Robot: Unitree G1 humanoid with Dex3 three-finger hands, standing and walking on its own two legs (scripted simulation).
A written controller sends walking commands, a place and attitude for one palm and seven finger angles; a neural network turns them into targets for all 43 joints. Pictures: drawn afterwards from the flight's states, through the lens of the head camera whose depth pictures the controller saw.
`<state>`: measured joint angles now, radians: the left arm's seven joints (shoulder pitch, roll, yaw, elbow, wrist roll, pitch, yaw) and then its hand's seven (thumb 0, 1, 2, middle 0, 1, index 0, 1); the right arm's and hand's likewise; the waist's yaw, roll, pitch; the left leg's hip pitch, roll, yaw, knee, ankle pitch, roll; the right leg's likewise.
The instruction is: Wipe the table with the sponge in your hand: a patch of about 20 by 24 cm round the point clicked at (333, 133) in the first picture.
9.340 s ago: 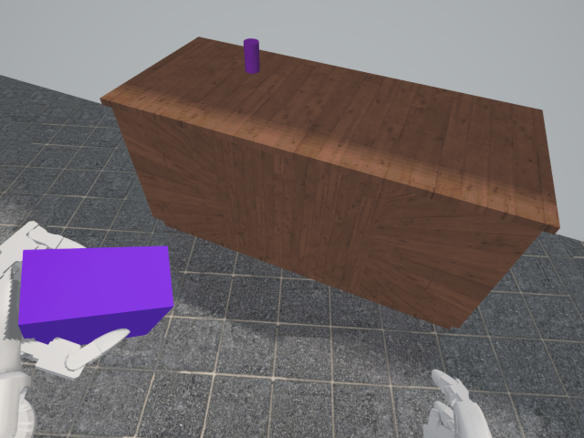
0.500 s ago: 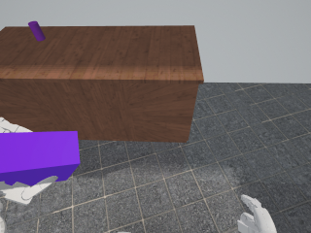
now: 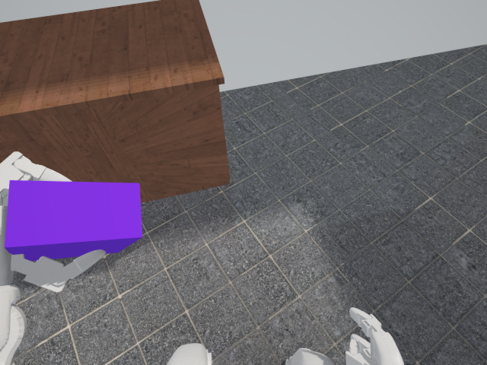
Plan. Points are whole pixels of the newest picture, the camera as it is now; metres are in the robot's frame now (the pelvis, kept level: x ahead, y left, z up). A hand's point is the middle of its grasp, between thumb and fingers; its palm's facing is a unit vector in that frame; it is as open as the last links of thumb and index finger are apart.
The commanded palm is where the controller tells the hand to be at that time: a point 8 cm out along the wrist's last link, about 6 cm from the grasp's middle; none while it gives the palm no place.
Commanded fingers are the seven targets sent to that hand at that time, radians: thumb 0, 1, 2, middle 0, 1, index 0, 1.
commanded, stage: turn to face it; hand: left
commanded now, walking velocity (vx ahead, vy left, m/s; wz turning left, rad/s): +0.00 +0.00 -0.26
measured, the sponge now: (93, 223) +0.26 +0.20 +0.15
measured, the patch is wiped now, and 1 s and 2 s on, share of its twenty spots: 0.00 0.00 0.00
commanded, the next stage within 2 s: take the last steps up to it in 0.02 s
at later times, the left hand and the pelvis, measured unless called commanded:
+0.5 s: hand (67, 256) +0.21 +0.20 +0.17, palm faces +0.39 -0.83 -0.40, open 10.7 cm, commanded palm +0.16 +0.24 +0.20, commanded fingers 0.00 0.10 1.30 -1.20 -1.60 -1.20 -1.60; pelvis -0.02 -0.03 +0.01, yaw -5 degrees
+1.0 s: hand (57, 190) +0.29 +0.25 +0.17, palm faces +0.35 -0.83 -0.43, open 10.7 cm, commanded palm +0.22 +0.29 +0.20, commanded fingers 0.00 0.10 1.30 -1.20 -1.60 -1.20 -1.60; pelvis +0.05 +0.02 +0.01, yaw -3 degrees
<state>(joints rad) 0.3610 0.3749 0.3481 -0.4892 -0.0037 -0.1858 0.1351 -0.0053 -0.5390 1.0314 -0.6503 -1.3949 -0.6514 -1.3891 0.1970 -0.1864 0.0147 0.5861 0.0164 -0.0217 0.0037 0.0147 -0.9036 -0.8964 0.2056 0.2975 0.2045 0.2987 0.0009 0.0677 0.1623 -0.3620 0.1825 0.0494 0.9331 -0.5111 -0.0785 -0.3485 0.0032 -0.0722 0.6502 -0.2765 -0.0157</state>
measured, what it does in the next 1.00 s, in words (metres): steps on the spot: left foot, then right foot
